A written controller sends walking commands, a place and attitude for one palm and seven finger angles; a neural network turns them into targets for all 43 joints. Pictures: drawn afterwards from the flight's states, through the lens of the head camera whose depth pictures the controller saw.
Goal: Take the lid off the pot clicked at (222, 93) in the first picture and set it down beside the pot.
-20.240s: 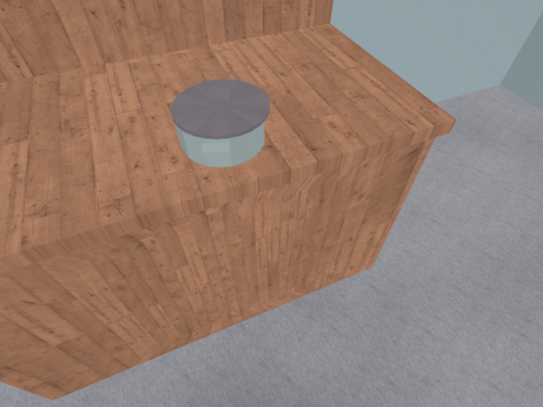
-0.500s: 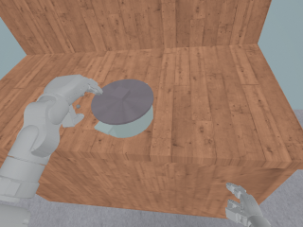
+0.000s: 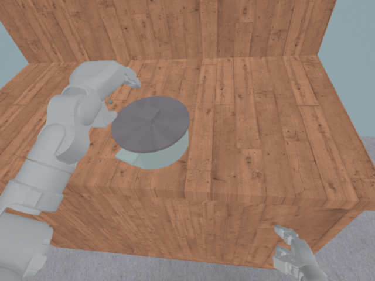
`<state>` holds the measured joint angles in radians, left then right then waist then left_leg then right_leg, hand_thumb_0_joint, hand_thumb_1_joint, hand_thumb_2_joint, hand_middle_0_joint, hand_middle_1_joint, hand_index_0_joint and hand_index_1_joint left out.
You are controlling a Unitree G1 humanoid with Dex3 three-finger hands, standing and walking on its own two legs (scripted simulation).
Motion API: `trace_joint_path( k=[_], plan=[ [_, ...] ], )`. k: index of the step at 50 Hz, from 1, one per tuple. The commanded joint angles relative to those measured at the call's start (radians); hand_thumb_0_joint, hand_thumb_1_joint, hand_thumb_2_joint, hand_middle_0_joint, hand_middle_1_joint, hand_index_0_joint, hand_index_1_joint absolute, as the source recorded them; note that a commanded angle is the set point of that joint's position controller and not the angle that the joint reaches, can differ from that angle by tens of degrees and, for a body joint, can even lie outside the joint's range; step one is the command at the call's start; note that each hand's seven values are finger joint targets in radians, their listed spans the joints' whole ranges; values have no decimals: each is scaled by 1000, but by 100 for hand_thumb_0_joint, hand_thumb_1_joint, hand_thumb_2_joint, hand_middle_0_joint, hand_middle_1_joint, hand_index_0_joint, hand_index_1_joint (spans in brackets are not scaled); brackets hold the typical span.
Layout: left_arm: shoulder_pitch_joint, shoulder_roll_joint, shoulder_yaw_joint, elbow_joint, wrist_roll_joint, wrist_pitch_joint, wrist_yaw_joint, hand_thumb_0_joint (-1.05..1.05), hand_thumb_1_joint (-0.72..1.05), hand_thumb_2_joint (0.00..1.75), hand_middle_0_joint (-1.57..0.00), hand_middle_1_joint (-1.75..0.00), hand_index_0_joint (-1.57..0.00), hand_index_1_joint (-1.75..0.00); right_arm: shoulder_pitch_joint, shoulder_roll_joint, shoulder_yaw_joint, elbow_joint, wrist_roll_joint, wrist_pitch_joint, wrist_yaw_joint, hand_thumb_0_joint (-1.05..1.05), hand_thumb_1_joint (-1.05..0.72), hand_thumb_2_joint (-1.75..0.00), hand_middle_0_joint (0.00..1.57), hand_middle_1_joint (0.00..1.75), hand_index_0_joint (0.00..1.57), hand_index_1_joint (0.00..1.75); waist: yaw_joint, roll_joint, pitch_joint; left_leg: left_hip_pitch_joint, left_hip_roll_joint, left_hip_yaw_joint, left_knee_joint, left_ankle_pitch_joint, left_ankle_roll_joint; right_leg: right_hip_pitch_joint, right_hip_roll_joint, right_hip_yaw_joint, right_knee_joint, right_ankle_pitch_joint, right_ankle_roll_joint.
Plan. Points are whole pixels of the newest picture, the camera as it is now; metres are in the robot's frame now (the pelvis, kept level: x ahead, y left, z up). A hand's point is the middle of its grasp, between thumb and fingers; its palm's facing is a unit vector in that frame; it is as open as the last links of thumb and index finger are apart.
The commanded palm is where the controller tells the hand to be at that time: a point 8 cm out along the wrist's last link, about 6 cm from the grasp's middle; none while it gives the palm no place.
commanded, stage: move the open hand above the knob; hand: left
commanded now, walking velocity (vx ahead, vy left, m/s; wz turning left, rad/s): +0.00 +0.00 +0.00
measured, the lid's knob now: (148, 114) +0.47 +0.13 +0.11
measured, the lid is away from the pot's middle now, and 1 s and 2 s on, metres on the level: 0.00 0.00 0.00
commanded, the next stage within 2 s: none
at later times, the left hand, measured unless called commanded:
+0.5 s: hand (147, 110) +0.42 +0.12 +0.16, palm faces -0.20 +0.00 -0.98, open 10.0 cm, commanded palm +0.41 +0.14 +0.24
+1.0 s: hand (125, 96) +0.44 +0.16 +0.18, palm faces -0.15 -0.05 -0.99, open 10.0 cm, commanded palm +0.42 +0.15 +0.24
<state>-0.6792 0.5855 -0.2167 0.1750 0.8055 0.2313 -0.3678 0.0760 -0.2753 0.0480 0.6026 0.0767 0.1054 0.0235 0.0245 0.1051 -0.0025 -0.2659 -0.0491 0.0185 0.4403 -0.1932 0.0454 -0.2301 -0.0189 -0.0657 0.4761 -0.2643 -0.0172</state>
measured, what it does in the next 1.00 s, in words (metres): stands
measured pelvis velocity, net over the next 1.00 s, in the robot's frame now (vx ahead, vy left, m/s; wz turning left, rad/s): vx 0.01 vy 0.00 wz -0.01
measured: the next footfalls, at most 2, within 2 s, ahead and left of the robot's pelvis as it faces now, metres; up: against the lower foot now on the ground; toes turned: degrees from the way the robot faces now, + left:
none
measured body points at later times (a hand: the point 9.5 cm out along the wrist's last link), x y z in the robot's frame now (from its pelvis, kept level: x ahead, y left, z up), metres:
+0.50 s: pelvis +0.01 +0.00 +0.00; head +0.02 -0.05 +0.45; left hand +0.43 +0.11 +0.21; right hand +0.15 -0.25 -0.12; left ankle +0.02 +0.09 -0.74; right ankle -0.01 -0.11 -0.74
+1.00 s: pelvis +0.01 +0.00 +0.00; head +0.02 -0.04 +0.45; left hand +0.45 +0.16 +0.24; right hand +0.19 -0.24 -0.11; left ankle +0.02 +0.09 -0.74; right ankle -0.01 -0.11 -0.74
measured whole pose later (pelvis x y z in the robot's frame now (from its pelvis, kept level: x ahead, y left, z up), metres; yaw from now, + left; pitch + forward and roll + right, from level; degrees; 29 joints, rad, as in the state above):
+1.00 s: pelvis +0.01 +0.00 +0.00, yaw +0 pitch +3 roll +1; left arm -0.87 0.49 -0.29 0.52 0.85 0.32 -0.37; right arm 0.10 -0.28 0.05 0.61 0.10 0.12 0.02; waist -0.01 0.08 -0.03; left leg -0.29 -0.04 0.02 0.44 -0.20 0.04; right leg -0.26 -0.01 -0.06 0.47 -0.27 -0.02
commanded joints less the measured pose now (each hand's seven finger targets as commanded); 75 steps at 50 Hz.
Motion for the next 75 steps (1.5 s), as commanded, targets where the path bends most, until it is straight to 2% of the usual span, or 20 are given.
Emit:
trace_joint_path(
  k=[1, 4, 8, 9, 14, 18, 24, 29, 33, 35, 38, 40, 45, 48, 50, 54, 58, 63, 71, 75],
  plan=[
    [-50, -100, -44, 19, -24, 52, -3, 0, -33, 155, -86, -8, -86, -8, -131, -96, -36, -188, 30, -11, 38, 0, -90, -90, 20, 30, 20, 30, -17, -174, -207, 122, 21, -19, -19, 186, -8, -16, 12, 2, -52, 246, -7],
    [-276, -117, -119, -130, 15, 57, -14, 0, -33, 155, -86, -8, -86, -8, -162, -97, -40, -208, 33, 18, 43, 0, -90, -90, 20, 30, 20, 30, -54, -188, -229, 135, 21, -18, -25, 118, 11, -42, 12, 6, -66, 171, -11],
    [-853, 488, 300, -339, 86, 13, 70, 0, -33, 155, -86, -8, -86, -8, -123, -120, -38, -156, -2, -39, -20, 0, -90, -90, 20, 30, 20, 30, -25, -9, -469, 222, 12, -71, -13, 151, 23, 105, 13, 63, -26, 216, -25],
    [-922, 427, 245, -294, 108, 10, 82, 0, -33, 155, -86, -8, -86, -8, -95, -84, -26, -142, -4, -65, -32, 0, -90, -90, 20, 30, 20, 30, -26, 7, -549, 258, 7, -78, -17, 217, 19, 138, 22, 59, 2, 266, -26],
    [-426, 76, 77, 277, 32, 67, 84, 0, -33, 155, -86, -8, -86, -8, -47, -94, -19, -94, 10, -29, -17, 0, -90, -90, 20, 30, 20, 30, -17, -172, -270, 95, 22, -28, -51, 160, -6, 39, 14, 19, -41, 222, -16],
    [-298, -198, -136, 179, 20, 83, 29, 0, -33, 155, -86, -8, -86, -8, -98, -101, -45, -176, 27, 1, 28, 0, -90, -90, 20, 30, 20, 30, -44, -178, -257, 123, 21, -17, -14, 182, 5, -15, 7, 13, -44, 258, -15],
    [-957, 404, 238, -185, 98, 35, 58, 0, -33, 155, -86, -8, -86, -8, -57, -102, -45, -141, -3, -55, -29, 0, -90, -90, 20, 30, 20, 30, -42, -53, -576, 227, -1, -55, 7, 282, 42, 202, 10, 85, -5, 430, -15],
    [-460, 169, 138, 330, 45, 75, 57, 0, -33, 155, -86, -8, -86, -8, -17, -106, -28, -92, 11, -48, -25, 0, -90, -90, 20, 30, 20, 30, -13, -199, -273, 83, 13, -20, -31, 223, 11, 103, 10, 41, -36, 359, -9],
    [-248, -79, -46, 165, 16, 60, -4, 0, -33, 155, -86, -8, -86, -8, -98, -108, -41, -191, 32, -25, 14, 0, -90, -90, 20, 30, 20, 30, -24, -167, -288, 98, 13, 0, -3, 244, 15, 88, -7, 42, -35, 402, -9],
    [-443, -50, -75, -29, 40, 66, -20, 0, -33, 155, -86, -8, -86, -8, -131, -105, -47, -203, 31, 2, 20, 0, -90, -90, 20, 30, 20, 30, -52, -143, -333, 155, 15, -7, 5, 251, 27, 55, -3, 46, -45, 383, -7],
    [-832, 281, 141, -263, 41, 38, 4, 0, -33, 155, -86, -8, -86, -8, -112, -114, -53, -188, 16, -26, -16, 0, -90, -90, 20, 30, 20, 30, -66, -101, -461, 226, 2, -37, 13, 241, 49, 129, 6, 73, -43, 400, -6],
    [-907, 381, 219, -173, 72, 19, 25, 0, -33, 155, -86, -8, -86, -8, -49, -99, -44, -134, 5, -62, -43, 0, -90, -90, 20, 30, 20, 30, -60, -66, -507, 256, -3, -47, 6, 287, 49, 151, 17, 79, -30, 436, -9],
    [-536, 55, 21, 305, 46, 80, 38, 0, -33, 155, -86, -8, -86, -8, -35, -100, -27, -83, 21, -29, -24, 0, -90, -90, 20, 30, 20, 30, -47, -121, -238, 108, 13, -30, -36, 166, 8, 7, 11, 24, -53, 263, -14],
    [-425, -111, -99, 224, 36, 81, 6, 0, -33, 155, -86, -8, -86, -8, -83, -103, -41, -144, 28, -12, 4, 0, -90, -90, 20, 30, 20, 30, -52, -125, -281, 146, 12, -28, -11, 191, 10, -11, 6, 22, -47, 276, -18],
    [-516, -75, -99, 64, 54, 74, -14, 0, -33, 155, -86, -8, -86, -8, -114, -97, -45, -174, 23, 1, 11, 0, -90, -90, 20, 30, 20, 30, -58, -119, -385, 195, 9, -30, 5, 229, 21, 25, 4, 36, -44, 308, -14],
    [-913, 262, 122, -109, 80, 41, 2, 0, -33, 155, -86, -8, -86, -8, -67, -104, -43, -143, 5, -26, -22, 0, -90, -90, 20, 30, 20, 30, -72, -87, -522, 250, -3, -61, 7, 284, 41, 125, 17, 62, -32, 404, -16],
    [-750, 218, 140, 218, 63, 53, 35, 0, -33, 155, -86, -8, -86, -8, -5, -110, -32, -83, 9, -32, -41, 0, -90, -90, 20, 30, 20, 30, -54, -124, -353, 162, 8, -51, -33, 224, 26, 69, 17, 33, -52, 322, -23],
    [-435, -91, -52, 265, 45, 74, 17, 0, -33, 155, -86, -8, -86, -8, -51, -100, -42, -145, 17, -20, 6, 0, -90, -90, 20, 30, 20, 30, -34, -130, -330, 178, 19, -50, -14, 298, 11, 19, 11, 14, -32, 323, -24],
    [-867, 240, 142, -37, 97, 59, 37, 0, -33, 155, -86, -8, -86, -8, -30, -97, -46, -127, 5, -39, -22, 0, -90, -90, 20, 30, 20, 30, -49, -107, -480, 253, 17, -61, -16, 325, 35, 106, 22, 47, -32, 385, -22],
    [-562, 60, 58, 218, 66, 89, 51, 0, -33, 155, -86, -8, -86, -8, -29, -95, -34, -106, 10, -37, -9, 0, -90, -90, 20, 30, 20, 30, -25, -135, -328, 169, 25, -52, -34, 296, 11, 39, 21, 18, -32, 319, -24]
  ],
)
